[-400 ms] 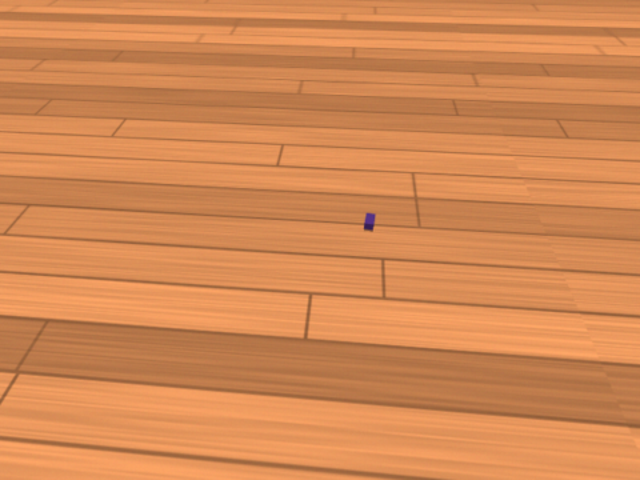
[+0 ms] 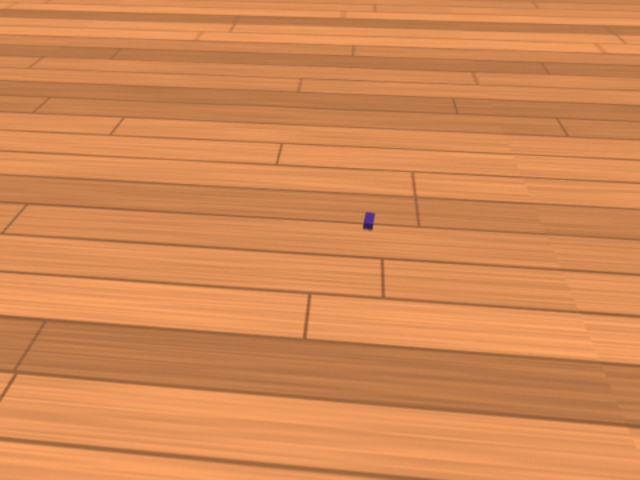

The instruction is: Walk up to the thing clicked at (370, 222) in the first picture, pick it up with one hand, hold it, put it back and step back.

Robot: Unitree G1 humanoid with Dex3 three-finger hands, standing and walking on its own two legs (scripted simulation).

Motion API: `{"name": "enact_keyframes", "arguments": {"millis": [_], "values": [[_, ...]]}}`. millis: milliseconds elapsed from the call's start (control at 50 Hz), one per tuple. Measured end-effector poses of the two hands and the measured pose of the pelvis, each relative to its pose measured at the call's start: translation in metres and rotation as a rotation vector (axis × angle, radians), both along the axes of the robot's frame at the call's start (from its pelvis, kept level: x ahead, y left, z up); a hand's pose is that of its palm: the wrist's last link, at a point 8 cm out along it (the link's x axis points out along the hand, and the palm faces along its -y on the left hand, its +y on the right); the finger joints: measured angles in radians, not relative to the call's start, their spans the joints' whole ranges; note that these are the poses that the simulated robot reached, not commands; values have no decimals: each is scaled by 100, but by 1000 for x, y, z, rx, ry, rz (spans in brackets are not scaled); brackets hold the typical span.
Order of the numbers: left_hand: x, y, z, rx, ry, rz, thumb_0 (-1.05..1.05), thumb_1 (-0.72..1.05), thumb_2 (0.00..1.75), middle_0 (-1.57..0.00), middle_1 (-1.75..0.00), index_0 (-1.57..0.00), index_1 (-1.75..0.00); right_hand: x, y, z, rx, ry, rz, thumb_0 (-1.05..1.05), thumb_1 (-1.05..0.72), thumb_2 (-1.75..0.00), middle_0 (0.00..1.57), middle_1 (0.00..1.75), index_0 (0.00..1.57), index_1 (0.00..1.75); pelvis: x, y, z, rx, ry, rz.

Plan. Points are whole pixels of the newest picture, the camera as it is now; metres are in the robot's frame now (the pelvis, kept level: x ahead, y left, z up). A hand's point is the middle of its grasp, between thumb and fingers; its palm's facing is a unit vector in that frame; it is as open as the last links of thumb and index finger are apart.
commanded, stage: stand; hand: left
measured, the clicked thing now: (369, 220) +1.33 -0.17 -0.76
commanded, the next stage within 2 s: walk up in 0.72 s
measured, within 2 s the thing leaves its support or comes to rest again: neither
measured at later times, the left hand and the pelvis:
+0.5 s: hand out of the picture +0.08 +0.25 -0.16, palm faces -0.02 -0.94 -0.35, open 7.4 cm; pelvis +0.01 +0.00 +0.00, yaw +0 degrees
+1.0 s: hand out of the picture +0.15 +0.32 -0.16, palm faces -0.29 -0.86 -0.42, open 7.4 cm; pelvis +0.05 +0.05 -0.01, yaw -15 degrees
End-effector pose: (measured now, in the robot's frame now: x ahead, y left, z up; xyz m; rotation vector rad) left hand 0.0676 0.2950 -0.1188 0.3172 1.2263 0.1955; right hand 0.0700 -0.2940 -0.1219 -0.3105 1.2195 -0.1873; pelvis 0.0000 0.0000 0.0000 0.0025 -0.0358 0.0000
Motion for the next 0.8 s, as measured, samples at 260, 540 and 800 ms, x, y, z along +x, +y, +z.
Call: {"name": "enact_keyframes", "arguments": {"millis": [260,540,800], "values": [[4,1,0,1,-2,0,1,90,90,-20,-30,-21,-30,5,1,1,-1,1,3,0,-90,-90,20,30,21,30,3,1,0,-1,3,2],[6,3,1,5,1,3,1,90,90,-20,-30,-21,-30,8,1,1,-4,2,2,0,-90,-90,20,30,21,30,7,2,1,-1,3,3],[5,11,3,5,17,-57,1,90,90,-20,-30,-21,-30,19,-8,6,9,-89,-22,0,-90,-90,21,30,21,30,9,9,-4,0,21,-80]]}}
